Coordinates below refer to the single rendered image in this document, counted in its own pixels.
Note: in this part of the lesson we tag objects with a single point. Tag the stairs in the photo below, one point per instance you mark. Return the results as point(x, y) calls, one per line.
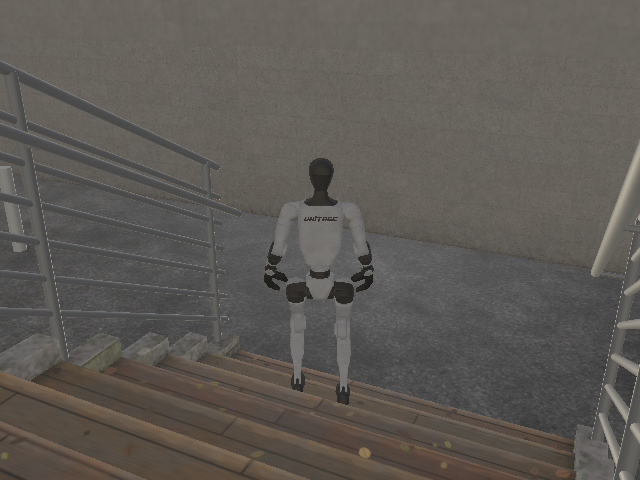
point(238, 418)

